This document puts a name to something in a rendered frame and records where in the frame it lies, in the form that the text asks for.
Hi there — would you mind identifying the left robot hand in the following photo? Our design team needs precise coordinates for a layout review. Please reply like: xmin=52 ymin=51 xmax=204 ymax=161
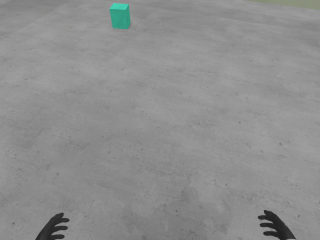
xmin=35 ymin=212 xmax=70 ymax=240

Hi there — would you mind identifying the right robot hand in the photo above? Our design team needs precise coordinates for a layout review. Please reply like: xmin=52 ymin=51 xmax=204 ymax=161
xmin=258 ymin=210 xmax=296 ymax=240

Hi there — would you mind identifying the carton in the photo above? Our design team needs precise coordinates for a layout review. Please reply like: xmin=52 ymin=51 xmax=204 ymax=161
xmin=109 ymin=3 xmax=131 ymax=29

